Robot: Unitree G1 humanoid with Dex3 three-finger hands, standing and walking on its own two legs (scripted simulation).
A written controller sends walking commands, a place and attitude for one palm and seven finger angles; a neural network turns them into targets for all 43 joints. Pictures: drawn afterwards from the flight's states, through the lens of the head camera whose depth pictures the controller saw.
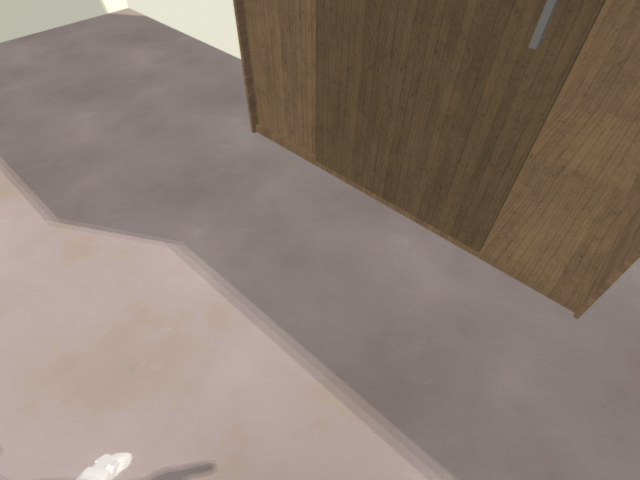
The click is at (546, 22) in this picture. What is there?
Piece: wardrobe's sliding door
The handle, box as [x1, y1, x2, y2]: [528, 0, 557, 49]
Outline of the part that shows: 557,0 546,1 528,47 535,49 538,47 539,43 543,39 544,31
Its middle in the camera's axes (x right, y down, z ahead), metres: +0.56 -0.56 +0.93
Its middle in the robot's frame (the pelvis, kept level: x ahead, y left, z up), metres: +1.12 -0.50 +0.16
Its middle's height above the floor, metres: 0.93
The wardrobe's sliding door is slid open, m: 0.39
